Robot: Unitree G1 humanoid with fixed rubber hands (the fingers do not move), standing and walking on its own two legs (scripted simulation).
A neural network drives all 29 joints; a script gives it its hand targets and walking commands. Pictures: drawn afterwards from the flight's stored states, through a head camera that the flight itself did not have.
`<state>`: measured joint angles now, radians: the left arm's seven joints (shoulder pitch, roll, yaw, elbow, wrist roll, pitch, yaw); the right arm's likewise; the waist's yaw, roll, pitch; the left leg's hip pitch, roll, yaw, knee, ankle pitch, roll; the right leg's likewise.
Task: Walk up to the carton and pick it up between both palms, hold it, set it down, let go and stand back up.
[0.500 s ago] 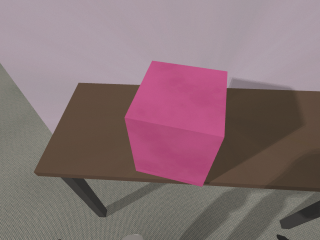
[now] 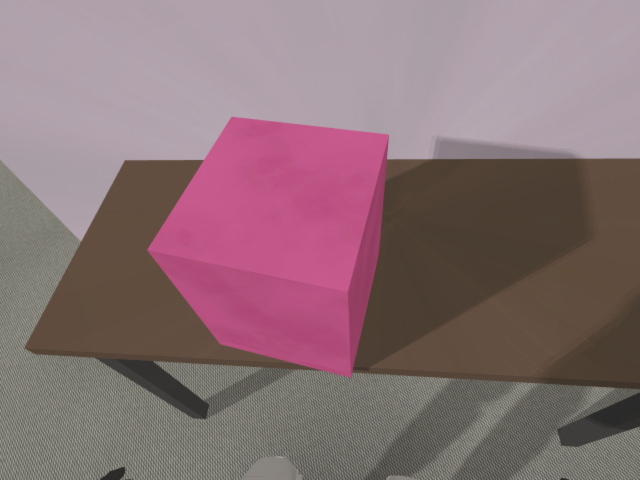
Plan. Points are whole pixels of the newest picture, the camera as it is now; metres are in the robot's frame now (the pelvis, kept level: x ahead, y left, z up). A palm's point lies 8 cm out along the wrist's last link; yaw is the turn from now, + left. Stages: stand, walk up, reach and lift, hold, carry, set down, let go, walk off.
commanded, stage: walk up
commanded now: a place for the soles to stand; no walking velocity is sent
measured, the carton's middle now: (293, 252) +0.39 +0.08 +0.04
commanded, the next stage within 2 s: reach and lift in 1.92 s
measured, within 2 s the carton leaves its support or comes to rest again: neither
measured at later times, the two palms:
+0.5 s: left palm out of the picture +0.07 +0.32 -0.11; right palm out of the picture +0.09 -0.30 -0.10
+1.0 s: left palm out of the picture +0.07 +0.35 -0.08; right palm out of the picture +0.08 -0.27 -0.13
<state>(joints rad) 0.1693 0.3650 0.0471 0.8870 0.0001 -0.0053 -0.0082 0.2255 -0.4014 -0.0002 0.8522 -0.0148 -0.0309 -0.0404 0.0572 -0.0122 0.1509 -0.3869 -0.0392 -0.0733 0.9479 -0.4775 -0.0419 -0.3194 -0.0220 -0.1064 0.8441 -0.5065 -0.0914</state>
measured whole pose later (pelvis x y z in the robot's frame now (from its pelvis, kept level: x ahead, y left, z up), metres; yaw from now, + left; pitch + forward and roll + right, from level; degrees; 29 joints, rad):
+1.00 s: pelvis +0.00 +0.03 +0.00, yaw +2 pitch -5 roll +1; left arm 0.21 0.36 0.05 0.88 0.00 -0.05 0.04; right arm 0.22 -0.40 0.00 0.85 -0.02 0.03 -0.03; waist 0.00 0.07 0.15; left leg -0.37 0.01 -0.11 1.02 -0.52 0.05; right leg -0.32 -0.09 -0.11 0.80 -0.40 -0.01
